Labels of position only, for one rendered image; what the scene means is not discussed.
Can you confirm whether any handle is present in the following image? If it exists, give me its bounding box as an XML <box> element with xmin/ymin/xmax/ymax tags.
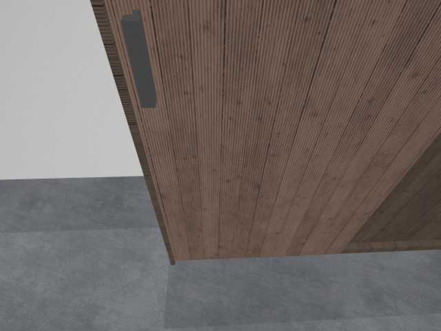
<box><xmin>121</xmin><ymin>10</ymin><xmax>157</xmax><ymax>108</ymax></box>

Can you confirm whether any wardrobe door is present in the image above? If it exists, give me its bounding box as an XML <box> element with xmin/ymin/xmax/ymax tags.
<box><xmin>104</xmin><ymin>0</ymin><xmax>441</xmax><ymax>261</ymax></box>
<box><xmin>349</xmin><ymin>133</ymin><xmax>441</xmax><ymax>243</ymax></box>

